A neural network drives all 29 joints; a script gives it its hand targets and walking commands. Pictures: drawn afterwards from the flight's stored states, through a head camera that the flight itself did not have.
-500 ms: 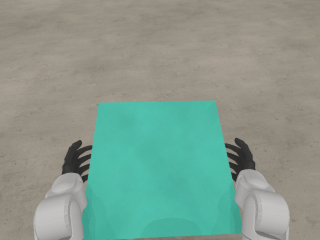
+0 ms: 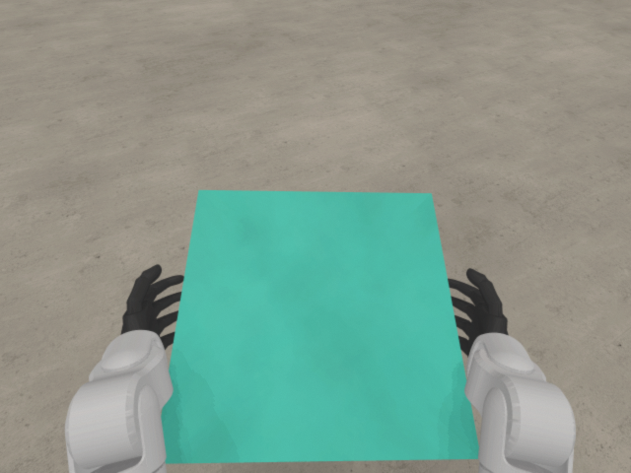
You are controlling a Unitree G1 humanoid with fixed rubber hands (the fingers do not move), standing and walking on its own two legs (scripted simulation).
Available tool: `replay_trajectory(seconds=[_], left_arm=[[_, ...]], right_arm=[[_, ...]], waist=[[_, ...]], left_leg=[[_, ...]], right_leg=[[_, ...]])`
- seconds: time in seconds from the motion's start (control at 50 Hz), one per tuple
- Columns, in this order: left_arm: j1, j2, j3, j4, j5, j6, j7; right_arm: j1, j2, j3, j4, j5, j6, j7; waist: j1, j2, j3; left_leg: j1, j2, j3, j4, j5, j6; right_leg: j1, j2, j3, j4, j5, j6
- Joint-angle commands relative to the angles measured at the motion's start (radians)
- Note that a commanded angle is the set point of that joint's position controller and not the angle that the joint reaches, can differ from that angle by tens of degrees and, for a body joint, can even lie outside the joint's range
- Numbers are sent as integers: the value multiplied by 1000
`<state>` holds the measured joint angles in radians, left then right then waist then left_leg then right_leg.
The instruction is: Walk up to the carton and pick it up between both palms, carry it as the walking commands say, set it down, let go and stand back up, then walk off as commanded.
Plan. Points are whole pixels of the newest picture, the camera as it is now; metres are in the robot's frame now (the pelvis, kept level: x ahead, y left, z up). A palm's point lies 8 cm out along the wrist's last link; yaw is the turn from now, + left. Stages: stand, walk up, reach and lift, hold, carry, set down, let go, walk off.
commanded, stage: carry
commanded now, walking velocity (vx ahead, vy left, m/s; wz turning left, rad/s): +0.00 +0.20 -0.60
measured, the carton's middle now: (314, 329) +0.29 +0.00 +0.03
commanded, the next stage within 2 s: none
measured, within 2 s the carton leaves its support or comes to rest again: neither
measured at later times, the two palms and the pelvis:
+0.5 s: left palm (98, 337) +0.26 +0.24 +0.09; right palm (435, 418) +0.16 -0.11 +0.10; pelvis -0.02 +0.12 +0.01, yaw -18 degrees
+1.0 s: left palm (101, 303) +0.29 +0.24 +0.10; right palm out of the picture +0.09 -0.05 +0.10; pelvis -0.01 +0.23 +0.01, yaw -35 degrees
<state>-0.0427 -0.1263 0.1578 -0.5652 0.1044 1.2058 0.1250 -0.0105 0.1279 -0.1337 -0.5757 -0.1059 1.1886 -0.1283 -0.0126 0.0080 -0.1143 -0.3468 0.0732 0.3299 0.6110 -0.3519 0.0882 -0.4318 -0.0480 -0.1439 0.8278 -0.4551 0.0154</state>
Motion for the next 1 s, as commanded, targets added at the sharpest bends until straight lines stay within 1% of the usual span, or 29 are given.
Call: replay_trajectory(seconds=[0.0,0.02,0.04,0.06,0.08,0.1,0.12,0.16,0.3,0.34,0.36,0.38,0.4,0.42,0.44,0.48,0.56,0.62,0.66,0.68,0.7,0.72,0.74,0.78,0.82,0.86,0.92,0.96,0.98], left_arm=[[-332,-809,-754,-16,-389,30,-241],[-325,-821,-752,-9,-390,32,-243],[-291,-818,-738,8,-383,25,-241],[-286,-828,-738,15,-389,16,-243],[-338,-847,-762,-14,-409,13,-251],[-365,-870,-768,-21,-411,5,-257],[-389,-889,-776,-43,-411,-7,-261],[-418,-923,-792,-92,-419,-25,-267],[-323,-844,-806,-105,-398,-14,-254],[-324,-824,-812,-95,-392,-7,-250],[-324,-812,-817,-92,-388,-3,-248],[-318,-803,-816,-92,-383,4,-245],[-365,-808,-845,-133,-403,10,-246],[-395,-828,-847,-112,-410,15,-249],[-421,-849,-854,-97,-419,13,-255],[-448,-879,-864,-102,-440,0,-257],[-407,-845,-833,-93,-418,0,-243],[-349,-805,-794,-55,-393,18,-237],[-318,-800,-771,-30,-382,27,-237],[-310,-803,-762,-21,-381,31,-238],[-275,-792,-744,2,-375,31,-236],[-258,-801,-735,-6,-373,17,-238],[-313,-822,-759,-28,-399,19,-246],[-366,-863,-774,-52,-398,2,-255],[-388,-904,-785,-90,-399,-17,-256],[-368,-899,-787,-113,-395,-23,-250],[-323,-860,-790,-113,-384,-16,-242],[-313,-838,-797,-110,-381,-10,-240],[-314,-828,-801,-107,-378,-6,-238]], right_arm=[[-382,806,770,-43,389,33,228],[-386,802,766,-34,386,37,226],[-399,792,773,-65,391,40,226],[-433,797,796,-92,404,42,230],[-432,832,799,-51,404,35,234],[-451,860,808,-42,414,26,242],[-474,891,818,-44,424,14,248],[-492,935,823,-68,440,-8,252],[-391,858,799,-61,413,-1,238],[-357,846,775,-32,402,5,237],[-352,841,764,-22,395,8,235],[-347,808,753,-18,385,11,233],[-344,820,732,-2,388,3,236],[-348,826,722,-8,381,4,239],[-370,831,714,-12,374,0,245],[-392,843,714,-26,374,-14,249],[-399,824,740,-60,381,-15,241],[-364,794,752,-53,377,6,230],[-358,787,758,-47,375,20,224],[-357,783,755,-38,371,27,221],[-363,774,751,-38,367,34,218],[-401,777,797,-114,390,36,223],[-408,811,790,-63,385,35,224],[-470,860,814,-69,413,17,237],[-479,907,817,-80,435,-1,246],[-475,905,826,-102,444,-8,247],[-425,866,818,-90,430,-1,241],[-388,841,798,-71,416,6,238],[-362,835,785,-57,409,9,237]], waist=[[17,92,-210],[34,48,-204],[42,-213,-210],[32,-380,-178],[16,-216,-147],[12,-142,-146],[11,-110,-128],[9,-124,-141],[31,-246,-193],[15,-211,-227],[12,-103,-245],[7,176,-224],[10,378,-230],[6,289,-198],[3,209,-157],[15,167,-128],[12,165,-163],[-1,167,-202],[15,109,-205],[29,37,-188],[35,-140,-182],[26,-448,-157],[5,-259,-128],[6,-110,-119],[6,-114,-130],[17,-162,-155],[25,-219,-172],[28,-240,-187],[16,-220,-208]], left_leg=[[218,237,-146,19,720,36],[63,209,-119,137,671,-30],[-240,108,-105,318,253,-123],[-407,16,-178,466,-250,-169],[-415,42,-290,565,-267,-181],[-407,36,-318,597,-223,-176],[-393,38,-319,589,-155,-173],[-314,10,-292,524,-51,-173],[-95,-63,-225,86,-41,-155],[118,-70,-186,-175,20,-146],[242,17,-227,-249,61,-123],[311,287,-505,-351,177,-42],[217,421,-642,-318,280,84],[150,375,-543,-299,318,92],[93,308,-428,-287,273,72],[84,223,-298,-280,197,35],[122,222,-263,-236,246,59],[168,253,-266,-162,403,82],[154,235,-207,-51,476,42],[38,204,-155,63,426,-20],[-240,133,-152,212,105,-98],[-420,19,-153,379,-267,-166],[-412,64,-293,521,-242,-179],[-386,59,-323,564,-131,-179],[-327,33,-297,514,-29,-179],[-276,7,-270,421,-24,-179],[-183,-18,-249,223,-28,-168],[-79,-46,-220,45,-39,-161],[27,-54,-190,-108,12,-156]], right_leg=[[85,-1,-19,-300,157,-13],[245,-63,75,-436,334,-37],[473,-277,389,-407,951,-119],[488,-412,619,-428,1209,-238],[439,-391,551,-398,1125,-254],[404,-370,492,-412,945,-233],[363,-334,431,-408,844,-203],[282,-248,321,-402,674,-160],[206,-205,334,-400,594,-129],[104,-146,285,-295,538,-82],[-2,-83,210,-189,386,-49],[-236,34,118,39,0,0],[-293,30,71,238,-253,11],[-243,-18,92,345,-215,10],[-215,-30,89,388,-136,9],[-195,-35,58,345,-29,9],[-89,-4,11,143,-16,6],[-21,4,4,-55,-21,-7],[73,5,2,-312,120,-14],[203,-55,69,-483,297,-24],[421,-207,318,-485,575,-62],[449,-444,653,-506,993,-207],[406,-405,560,-439,1018,-231],[331,-338,427,-442,748,-185],[277,-256,324,-420,631,-153],[248,-238,328,-441,540,-151],[220,-221,339,-439,519,-148],[198,-199,333,-404,547,-129],[162,-166,302,-346,545,-104]])
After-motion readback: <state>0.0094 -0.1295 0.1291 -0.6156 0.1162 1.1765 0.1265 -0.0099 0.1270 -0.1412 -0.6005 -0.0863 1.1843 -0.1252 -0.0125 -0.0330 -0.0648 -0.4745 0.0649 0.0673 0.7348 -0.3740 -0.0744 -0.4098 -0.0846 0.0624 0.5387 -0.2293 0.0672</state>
